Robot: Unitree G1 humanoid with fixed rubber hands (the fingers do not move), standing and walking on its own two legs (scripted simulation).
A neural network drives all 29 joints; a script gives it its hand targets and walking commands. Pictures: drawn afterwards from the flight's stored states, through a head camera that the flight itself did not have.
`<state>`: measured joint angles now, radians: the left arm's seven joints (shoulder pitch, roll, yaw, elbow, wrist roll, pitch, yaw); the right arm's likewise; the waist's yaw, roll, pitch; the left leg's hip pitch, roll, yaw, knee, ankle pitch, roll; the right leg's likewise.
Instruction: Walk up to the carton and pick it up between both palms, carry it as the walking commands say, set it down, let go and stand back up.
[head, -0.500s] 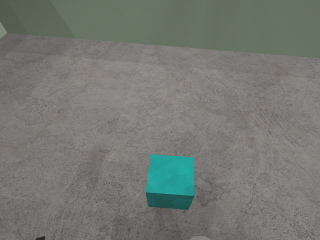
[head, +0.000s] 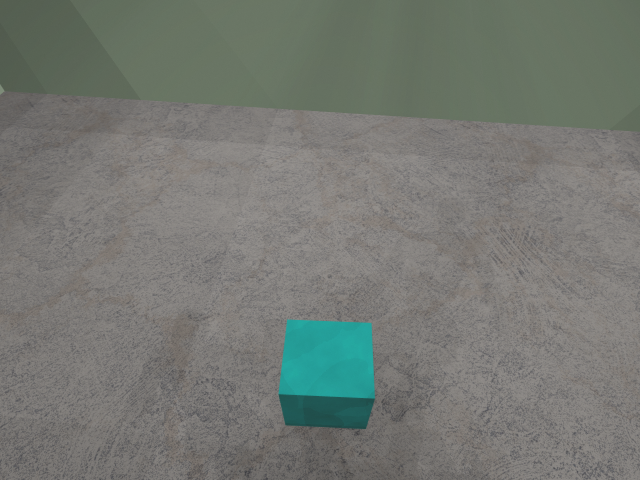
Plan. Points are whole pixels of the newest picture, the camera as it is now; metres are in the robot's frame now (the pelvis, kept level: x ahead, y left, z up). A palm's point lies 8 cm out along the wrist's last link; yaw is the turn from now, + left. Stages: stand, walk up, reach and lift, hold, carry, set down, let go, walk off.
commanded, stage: walk up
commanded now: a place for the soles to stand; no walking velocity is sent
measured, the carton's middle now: (327, 375) +0.51 +0.01 -0.62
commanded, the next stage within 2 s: reach and lift in 1.50 s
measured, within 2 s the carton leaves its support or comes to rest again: neither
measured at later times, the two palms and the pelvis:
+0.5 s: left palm out of the picture +0.09 +0.32 -0.08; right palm out of the picture +0.07 -0.33 -0.10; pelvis +0.01 -0.01 +0.00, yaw -1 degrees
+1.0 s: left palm out of the picture +0.12 +0.32 -0.09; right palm out of the picture +0.06 -0.32 -0.09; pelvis +0.02 +0.01 +0.01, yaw -4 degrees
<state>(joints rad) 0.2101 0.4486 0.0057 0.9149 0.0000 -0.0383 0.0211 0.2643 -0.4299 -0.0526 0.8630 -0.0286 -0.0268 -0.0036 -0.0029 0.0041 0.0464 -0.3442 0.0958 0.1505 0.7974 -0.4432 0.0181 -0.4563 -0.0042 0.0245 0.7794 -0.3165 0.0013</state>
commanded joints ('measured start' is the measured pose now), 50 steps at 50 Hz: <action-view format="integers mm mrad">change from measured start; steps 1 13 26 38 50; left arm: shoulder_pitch -69 -55 -37 34 78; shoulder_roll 172 185 234 267 256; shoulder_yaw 47 52 65 81 82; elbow -20 -28 -45 -31 -18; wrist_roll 7 8 25 16 14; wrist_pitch -9 -5 -16 -29 -41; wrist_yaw -11 -10 -1 1 -2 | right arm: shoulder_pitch -79 -85 7 -50 -53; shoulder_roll -221 -214 -164 -147 -150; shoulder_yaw -53 -51 -49 -40 -40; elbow -14 -22 -21 -54 -55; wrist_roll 7 13 10 27 32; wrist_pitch -29 -12 -25 -21 -24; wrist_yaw -4 -7 0 -6 -3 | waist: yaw -4 -7 -26 9 30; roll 32 13 -152 -159 -123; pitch -19 -45 -82 -142 -190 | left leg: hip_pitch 68 63 5 -59 -72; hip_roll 163 139 -37 -65 -38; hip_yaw -219 -155 -118 -107 -59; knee -371 -288 -187 -20 108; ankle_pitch -85 -24 -21 -59 235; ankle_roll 79 77 26 22 15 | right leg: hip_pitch -10 6 147 249 347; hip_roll -15 -28 -170 -210 -169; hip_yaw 66 83 394 466 366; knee -105 -102 -255 -223 -206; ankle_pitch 100 162 140 347 396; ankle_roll -60 -77 -203 -281 -222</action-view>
